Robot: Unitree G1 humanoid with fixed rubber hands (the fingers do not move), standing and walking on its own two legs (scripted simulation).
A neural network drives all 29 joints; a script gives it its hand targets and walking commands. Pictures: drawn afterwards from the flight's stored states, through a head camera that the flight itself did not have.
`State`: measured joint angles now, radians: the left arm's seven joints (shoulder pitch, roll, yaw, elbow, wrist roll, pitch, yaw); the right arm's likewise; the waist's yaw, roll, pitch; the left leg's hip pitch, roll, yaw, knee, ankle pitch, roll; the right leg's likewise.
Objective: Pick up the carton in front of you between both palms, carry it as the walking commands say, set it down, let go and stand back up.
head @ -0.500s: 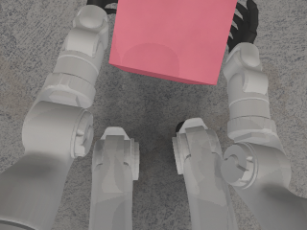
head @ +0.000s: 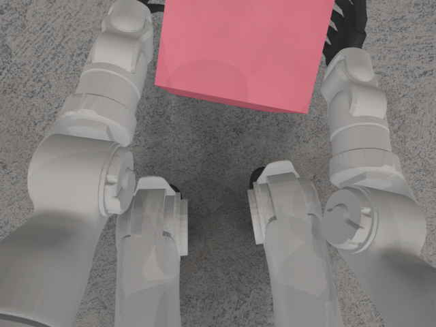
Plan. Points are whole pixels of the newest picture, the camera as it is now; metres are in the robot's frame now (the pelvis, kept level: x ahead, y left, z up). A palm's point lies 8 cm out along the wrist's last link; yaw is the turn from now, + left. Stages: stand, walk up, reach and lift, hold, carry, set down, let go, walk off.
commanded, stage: set down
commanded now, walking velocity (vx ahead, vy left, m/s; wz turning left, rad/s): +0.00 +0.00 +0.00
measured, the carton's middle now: (235, 43) +0.52 -0.05 -0.25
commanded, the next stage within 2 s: let go in 1.78 s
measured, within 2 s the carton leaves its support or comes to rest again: neither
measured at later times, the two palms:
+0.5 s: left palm (137, 2) +0.56 +0.09 -0.18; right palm (343, 48) +0.49 -0.21 -0.17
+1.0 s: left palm out of the picture +0.58 +0.12 -0.12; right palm (393, 39) +0.49 -0.24 -0.12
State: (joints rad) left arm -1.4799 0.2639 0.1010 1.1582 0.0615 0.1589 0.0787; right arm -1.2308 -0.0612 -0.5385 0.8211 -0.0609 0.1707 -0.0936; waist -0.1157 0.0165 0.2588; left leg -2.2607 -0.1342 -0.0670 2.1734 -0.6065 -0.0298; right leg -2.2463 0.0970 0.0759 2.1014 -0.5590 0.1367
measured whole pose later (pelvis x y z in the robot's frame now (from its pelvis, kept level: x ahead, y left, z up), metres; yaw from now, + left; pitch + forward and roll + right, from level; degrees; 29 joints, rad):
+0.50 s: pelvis +0.00 +0.00 -0.01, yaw -1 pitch +40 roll -4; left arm -1.49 0.28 0.16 1.17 0.13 0.14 0.00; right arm -1.27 -0.09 -0.57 0.92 -0.13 0.15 -0.01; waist -0.12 0.00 0.26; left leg -2.28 -0.10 -0.06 2.21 -0.62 -0.02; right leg -2.27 0.08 0.05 2.14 -0.57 0.12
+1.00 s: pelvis -0.01 -0.01 +0.01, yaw -1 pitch +38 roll -3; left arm -1.45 0.47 -0.04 1.04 -0.12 0.16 0.04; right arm -1.20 -0.20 -0.31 0.82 0.20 0.11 -0.16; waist -0.14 -0.01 0.26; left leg -2.20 -0.05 -0.06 2.14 -0.61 -0.02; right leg -2.22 0.04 0.01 2.07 -0.52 0.06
